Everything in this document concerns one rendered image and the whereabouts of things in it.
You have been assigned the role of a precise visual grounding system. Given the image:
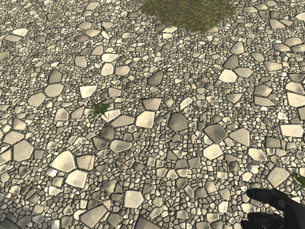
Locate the right robot hand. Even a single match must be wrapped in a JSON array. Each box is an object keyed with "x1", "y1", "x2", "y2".
[{"x1": 240, "y1": 188, "x2": 305, "y2": 229}]

